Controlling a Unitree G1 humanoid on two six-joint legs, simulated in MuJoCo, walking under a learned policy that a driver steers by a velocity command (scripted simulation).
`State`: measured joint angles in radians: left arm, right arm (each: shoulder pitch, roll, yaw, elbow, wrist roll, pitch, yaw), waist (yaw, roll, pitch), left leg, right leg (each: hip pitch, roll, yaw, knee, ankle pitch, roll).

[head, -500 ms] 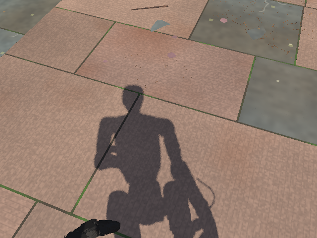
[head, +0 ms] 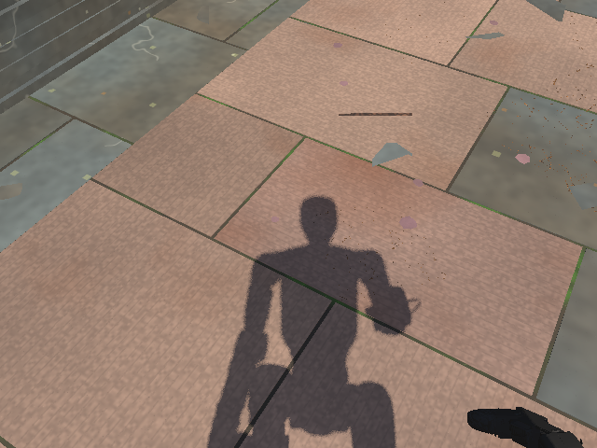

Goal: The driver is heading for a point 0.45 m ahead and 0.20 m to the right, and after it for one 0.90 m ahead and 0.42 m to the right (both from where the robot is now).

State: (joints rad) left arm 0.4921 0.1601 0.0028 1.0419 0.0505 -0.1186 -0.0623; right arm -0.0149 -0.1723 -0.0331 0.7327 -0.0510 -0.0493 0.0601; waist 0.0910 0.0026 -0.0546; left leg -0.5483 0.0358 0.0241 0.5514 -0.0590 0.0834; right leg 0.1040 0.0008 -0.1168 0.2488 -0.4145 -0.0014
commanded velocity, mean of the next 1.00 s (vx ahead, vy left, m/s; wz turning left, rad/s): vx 0.37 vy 0.00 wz -0.46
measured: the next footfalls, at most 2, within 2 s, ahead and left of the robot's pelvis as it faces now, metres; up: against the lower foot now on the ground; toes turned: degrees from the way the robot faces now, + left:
left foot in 0.02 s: +0.17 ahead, +0.12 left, +0.00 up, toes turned +2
right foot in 0.56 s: +0.45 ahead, -0.15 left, +0.00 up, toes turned -20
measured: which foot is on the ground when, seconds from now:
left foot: up 0.00-0.00, down 0.02-0.56, up 0.58-1.00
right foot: down 0.00-0.02, up 0.04-0.54, down 0.56-1.00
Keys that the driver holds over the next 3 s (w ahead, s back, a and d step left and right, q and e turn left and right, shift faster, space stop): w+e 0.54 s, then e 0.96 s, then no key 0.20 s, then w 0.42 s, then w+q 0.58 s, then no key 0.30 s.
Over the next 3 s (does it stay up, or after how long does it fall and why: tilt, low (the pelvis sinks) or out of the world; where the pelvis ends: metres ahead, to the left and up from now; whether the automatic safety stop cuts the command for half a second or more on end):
stays up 0.78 -0.46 0.02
